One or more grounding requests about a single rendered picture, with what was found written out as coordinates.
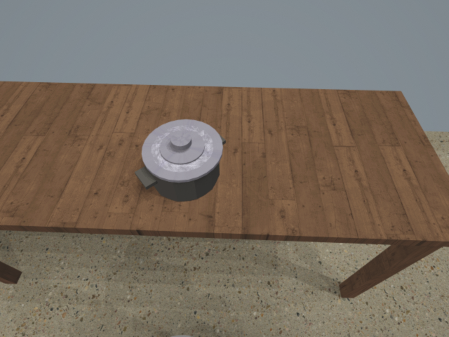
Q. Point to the pot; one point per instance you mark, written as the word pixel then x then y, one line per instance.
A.
pixel 186 191

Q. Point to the lid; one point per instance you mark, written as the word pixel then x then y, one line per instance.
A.
pixel 179 166

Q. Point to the table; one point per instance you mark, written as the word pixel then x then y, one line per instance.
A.
pixel 299 164

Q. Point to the knob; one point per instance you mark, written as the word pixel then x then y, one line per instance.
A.
pixel 181 140

